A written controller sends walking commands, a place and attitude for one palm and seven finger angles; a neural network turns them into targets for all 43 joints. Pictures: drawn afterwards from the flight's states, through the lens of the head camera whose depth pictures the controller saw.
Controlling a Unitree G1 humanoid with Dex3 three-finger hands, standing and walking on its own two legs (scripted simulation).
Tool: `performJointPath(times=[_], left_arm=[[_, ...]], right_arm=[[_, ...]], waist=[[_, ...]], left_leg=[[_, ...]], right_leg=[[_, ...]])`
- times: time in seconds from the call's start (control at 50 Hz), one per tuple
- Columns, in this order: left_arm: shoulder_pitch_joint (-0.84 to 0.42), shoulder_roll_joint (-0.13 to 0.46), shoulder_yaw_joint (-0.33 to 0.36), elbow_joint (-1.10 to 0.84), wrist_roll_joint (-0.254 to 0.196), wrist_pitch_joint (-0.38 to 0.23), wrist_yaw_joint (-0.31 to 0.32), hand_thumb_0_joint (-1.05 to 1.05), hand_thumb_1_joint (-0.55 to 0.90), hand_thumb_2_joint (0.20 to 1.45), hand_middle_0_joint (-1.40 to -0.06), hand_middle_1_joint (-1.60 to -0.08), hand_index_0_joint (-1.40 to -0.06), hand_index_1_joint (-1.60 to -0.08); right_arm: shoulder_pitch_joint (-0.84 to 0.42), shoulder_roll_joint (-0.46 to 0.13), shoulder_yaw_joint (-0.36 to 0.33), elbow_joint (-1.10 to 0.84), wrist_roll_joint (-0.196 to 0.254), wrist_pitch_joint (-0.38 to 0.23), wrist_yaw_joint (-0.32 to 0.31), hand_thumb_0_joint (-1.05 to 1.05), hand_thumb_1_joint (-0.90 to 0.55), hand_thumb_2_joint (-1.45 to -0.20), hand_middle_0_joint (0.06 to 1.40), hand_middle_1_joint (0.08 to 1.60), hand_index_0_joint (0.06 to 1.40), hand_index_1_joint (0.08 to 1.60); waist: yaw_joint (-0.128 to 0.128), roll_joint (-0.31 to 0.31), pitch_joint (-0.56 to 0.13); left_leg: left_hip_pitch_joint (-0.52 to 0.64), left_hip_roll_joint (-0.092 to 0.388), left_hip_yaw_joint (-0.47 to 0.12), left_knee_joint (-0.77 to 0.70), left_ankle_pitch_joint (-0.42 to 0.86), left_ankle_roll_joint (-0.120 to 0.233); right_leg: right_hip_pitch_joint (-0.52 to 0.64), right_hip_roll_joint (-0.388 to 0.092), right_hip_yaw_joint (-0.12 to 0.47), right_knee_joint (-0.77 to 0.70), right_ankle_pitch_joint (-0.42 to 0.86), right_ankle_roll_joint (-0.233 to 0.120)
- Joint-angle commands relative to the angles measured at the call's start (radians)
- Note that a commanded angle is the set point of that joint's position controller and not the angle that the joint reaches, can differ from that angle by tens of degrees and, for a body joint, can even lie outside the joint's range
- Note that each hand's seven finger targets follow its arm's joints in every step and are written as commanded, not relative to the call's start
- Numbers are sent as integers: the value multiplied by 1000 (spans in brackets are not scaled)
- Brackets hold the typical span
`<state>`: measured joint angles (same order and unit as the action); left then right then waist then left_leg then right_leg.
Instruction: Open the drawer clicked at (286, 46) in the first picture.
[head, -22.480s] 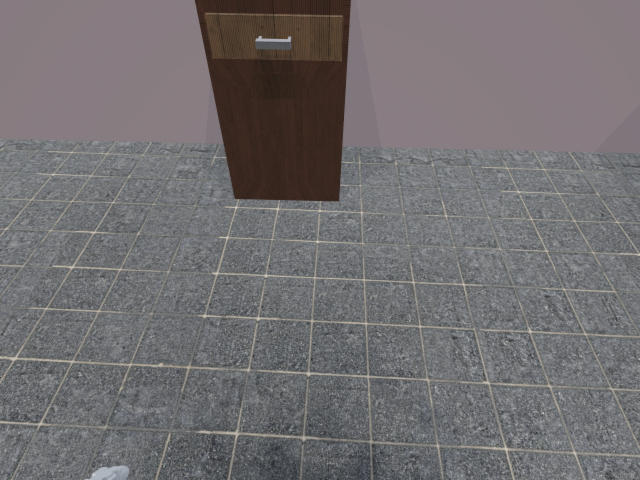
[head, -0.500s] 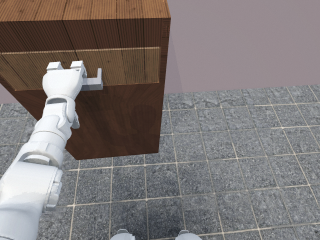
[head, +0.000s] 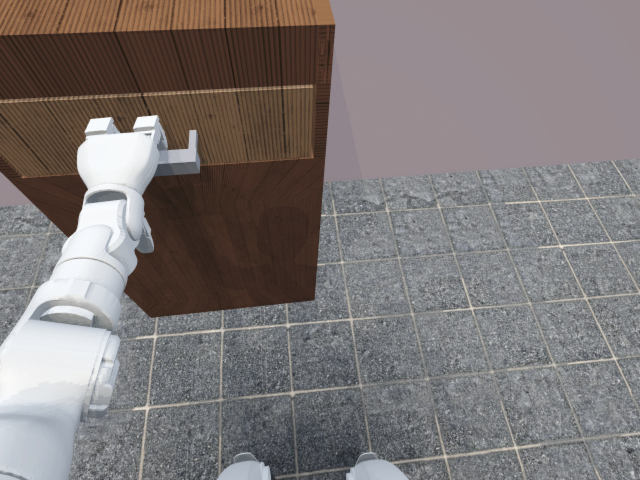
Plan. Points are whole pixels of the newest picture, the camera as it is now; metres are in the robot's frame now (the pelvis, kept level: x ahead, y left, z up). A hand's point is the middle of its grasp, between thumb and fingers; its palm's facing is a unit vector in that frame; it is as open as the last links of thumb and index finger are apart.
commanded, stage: lift the fingers back up to retry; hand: left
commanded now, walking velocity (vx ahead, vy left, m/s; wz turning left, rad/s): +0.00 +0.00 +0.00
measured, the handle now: (156, 151) +0.57 +0.20 +0.02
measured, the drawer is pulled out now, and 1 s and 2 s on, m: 0.00 0.00 0.00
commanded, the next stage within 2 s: re-aim the fingers above the handle in 0.76 s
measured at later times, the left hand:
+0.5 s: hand (109, 166) +0.49 +0.23 +0.08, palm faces -0.01 -0.04 -1.00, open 13.9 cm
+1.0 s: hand (114, 159) +0.50 +0.22 +0.09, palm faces -0.04 -0.02 -1.00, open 13.9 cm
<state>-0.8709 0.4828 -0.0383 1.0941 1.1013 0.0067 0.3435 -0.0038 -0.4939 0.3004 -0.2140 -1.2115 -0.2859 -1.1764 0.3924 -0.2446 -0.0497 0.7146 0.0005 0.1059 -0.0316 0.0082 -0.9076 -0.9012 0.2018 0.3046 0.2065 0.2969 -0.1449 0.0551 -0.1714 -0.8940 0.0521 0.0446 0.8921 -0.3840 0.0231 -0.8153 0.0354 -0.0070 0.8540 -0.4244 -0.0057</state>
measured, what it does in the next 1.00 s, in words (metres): stands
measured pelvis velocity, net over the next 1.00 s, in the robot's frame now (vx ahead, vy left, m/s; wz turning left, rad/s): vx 0.02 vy -0.01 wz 0.02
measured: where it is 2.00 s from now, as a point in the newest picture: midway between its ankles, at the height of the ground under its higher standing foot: outside the picture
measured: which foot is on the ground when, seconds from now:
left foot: down 0.00-1.00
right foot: down 0.00-1.00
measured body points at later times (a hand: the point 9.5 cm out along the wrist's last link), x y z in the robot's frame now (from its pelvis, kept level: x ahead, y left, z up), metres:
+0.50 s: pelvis +0.02 +0.00 +0.02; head +0.09 +0.00 +0.46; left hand +0.49 +0.23 +0.13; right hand +0.03 -0.27 -0.11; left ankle +0.01 +0.11 -0.69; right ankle -0.02 -0.12 -0.69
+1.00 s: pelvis +0.02 -0.01 +0.02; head +0.10 -0.01 +0.47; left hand +0.50 +0.22 +0.14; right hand +0.04 -0.28 -0.11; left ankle +0.01 +0.11 -0.69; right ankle -0.02 -0.12 -0.69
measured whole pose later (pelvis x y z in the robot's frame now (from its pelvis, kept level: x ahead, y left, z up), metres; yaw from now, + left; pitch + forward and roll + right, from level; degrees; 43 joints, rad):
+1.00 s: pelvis +0.02 -0.01 +0.02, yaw +1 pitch +17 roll -1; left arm -0.85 0.49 -0.06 1.00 1.06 0.00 0.22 0.00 -0.49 0.30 -0.32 -1.20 -0.32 -1.20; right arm 0.36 -0.26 -0.06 0.70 0.02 0.11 -0.04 0.01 -0.91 -0.90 0.20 0.30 0.21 0.30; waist -0.11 0.05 -0.14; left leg -0.69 0.04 0.04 0.73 -0.34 0.01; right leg -0.61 0.03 -0.01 0.70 -0.39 -0.02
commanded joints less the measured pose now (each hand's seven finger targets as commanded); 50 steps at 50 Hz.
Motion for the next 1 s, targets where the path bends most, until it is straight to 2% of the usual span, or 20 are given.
performJointPath(times=[0.0,0.12,0.14,0.18,0.22,0.32,0.4,0.42,0.46,0.5,0.54,0.6,0.64,0.68,0.7,0.76,0.8,0.88,0.94,0.98], left_arm=[[-384,242,61,-153,-14,9,1,0,-500,300,-300,-1200,-300,-1200],[-413,269,83,-228,-24,2,-2,0,-500,300,-300,-1200,-300,-1200],[-391,282,94,-205,-23,6,-3,0,-500,300,-300,-1200,-300,-1200],[-448,266,73,-258,-19,-4,-1,0,-500,300,-300,-1200,-300,-1200],[-426,306,111,-279,-17,-11,0,0,-500,300,-300,-1200,-300,-1200],[-410,200,37,-303,-37,6,-25,0,-500,300,-300,-1200,-300,-1200],[-401,218,45,-346,-57,9,-67,0,-500,300,-300,-1200,-300,-1200],[-392,196,26,-353,-57,7,-76,0,-500,300,-300,-1200,-300,-1200],[-379,180,13,-327,-62,10,-91,0,-500,300,-300,-1200,-300,-1200],[-414,214,30,-355,-62,3,-98,0,-500,300,-300,-1200,-300,-1200],[-432,180,-1,-352,-58,5,-101,0,-500,300,-300,-1200,-300,-1200],[-430,199,15,-300,-59,11,-107,0,-500,300,-300,-1200,-300,-1200],[-423,172,-10,-253,-52,18,-109,0,-500,300,-300,-1200,-300,-1200],[-421,188,5,-250,-53,17,-110,0,-500,300,-300,-1200,-300,-1200],[-442,225,34,-268,-52,6,-111,0,-500,300,-300,-1200,-300,-1200],[-455,226,32,-285,-44,-10,-105,0,-500,300,-300,-1200,-300,-1200],[-433,293,89,-278,-44,-17,-97,0,-500,300,-300,-1200,-300,-1200],[-454,261,56,-303,-35,-20,-83,0,-500,300,-300,-1200,-300,-1200],[-474,223,28,-297,-42,-15,-87,0,-500,300,-300,-1200,-300,-1200],[-482,216,28,-332,-49,-19,-90,0,-500,300,-300,-1200,-300,-1200]], right_arm=[[137,-170,-62,-52,-9,-20,-10,0,-900,-900,200,300,200,300],[130,-166,-63,-53,-5,-20,-17,0,-900,-900,200,300,200,300],[125,-168,-60,-51,-3,-18,-18,0,-900,-900,200,300,200,300],[122,-166,-62,-50,-3,-24,-20,0,-900,-900,200,300,200,300],[119,-167,-65,-52,-4,-23,-23,0,-900,-900,200,300,200,300],[114,-164,-73,-49,-2,-22,-14,0,-900,-900,200,300,200,300],[95,-167,-71,-55,2,-12,-13,0,-900,-900,200,300,200,300],[92,-163,-72,-58,3,-11,-13,0,-900,-900,200,300,200,300],[77,-163,-69,-59,6,-4,-13,0,-900,-900,200,300,200,300],[66,-166,-66,-66,9,-1,-16,0,-900,-900,200,300,200,300],[57,-161,-64,-70,14,-2,-15,0,-900,-900,200,300,200,300],[59,-165,-60,-71,12,0,-16,0,-900,-900,200,300,200,300],[56,-165,-56,-74,16,0,-15,0,-900,-900,200,300,200,300],[55,-165,-56,-82,14,-2,-15,0,-900,-900,200,300,200,300],[58,-169,-57,-83,11,-2,-17,0,-900,-900,200,300,200,300],[59,-162,-59,-87,9,-5,-19,0,-900,-900,200,300,200,300],[60,-166,-56,-89,8,-5,-23,0,-900,-900,200,300,200,300],[66,-162,-61,-84,11,-12,-21,0,-900,-900,200,300,200,300],[80,-163,-67,-71,12,-15,-19,0,-900,-900,200,300,200,300],[86,-162,-72,-67,8,-16,-16,0,-900,-900,200,300,200,300]], waist=[[5,13,-388],[15,45,-443],[20,26,-406],[10,54,-411],[28,71,-448],[17,60,-428],[28,61,-412],[27,63,-411],[22,24,-336],[27,27,-330],[20,43,-306],[25,5,-294],[14,-26,-255],[23,-25,-284],[28,-19,-312],[23,-6,-341],[38,-36,-360],[29,15,-363],[9,8,-358],[17,37,-398]], left_leg=[[352,-50,-20,-65,339,25],[441,-48,-26,-87,403,23],[424,-49,-26,-94,395,23],[455,-47,-25,-104,409,23],[495,-47,-28,-105,468,20],[575,-39,-31,-123,545,18],[606,-42,-32,-144,582,19],[618,-41,-34,-148,593,19],[590,-45,-30,-167,526,21],[588,-48,-30,-183,508,22],[602,-50,-32,-189,486,20],[570,-55,-27,-201,452,21],[543,-55,-24,-205,416,22],[542,-59,-18,-204,403,24],[542,-59,-15,-199,423,25],[539,-64,-7,-184,443,26],[508,-67,-8,-180,446,28],[522,-67,-5,-177,452,26],[548,-63,-12,-172,463,27],[583,-61,-11,-168,503,26]], right_leg=[[152,43,-16,-114,343,-19],[195,45,-19,-133,381,-19],[199,46,-22,-140,377,-20],[195,45,-23,-150,381,-19],[222,45,-22,-147,417,-22],[219,48,-32,-176,438,-19],[263,46,-31,-197,468,-23],[259,46,-33,-199,464,-20],[256,46,-35,-221,433,-20],[280,43,-31,-227,431,-25],[253,44,-34,-232,405,-26],[281,38,-29,-239,400,-27],[260,37,-30,-241,383,-24],[282,33,-23,-241,386,-23],[307,31,-18,-236,410,-24],[321,30,-10,-229,456,-18],[365,29,-4,-223,481,-18],[336,31,-5,-221,479,-17],[306,36,-9,-225,470,-17],[310,37,-9,-221,490,-18]])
